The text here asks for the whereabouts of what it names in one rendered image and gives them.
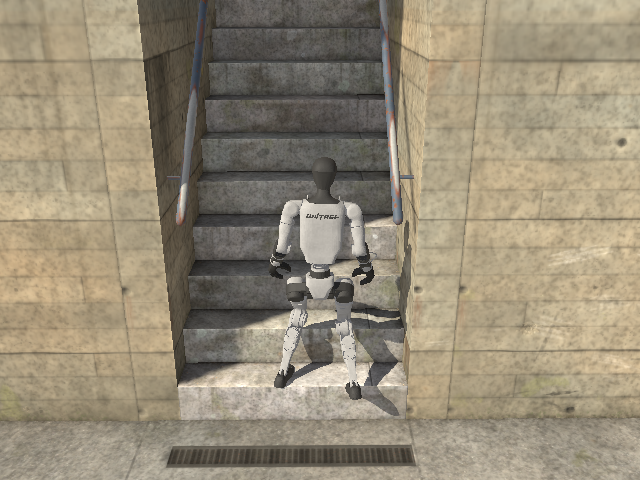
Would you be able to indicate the stairs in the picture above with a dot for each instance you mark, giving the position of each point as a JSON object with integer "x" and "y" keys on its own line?
{"x": 291, "y": 81}

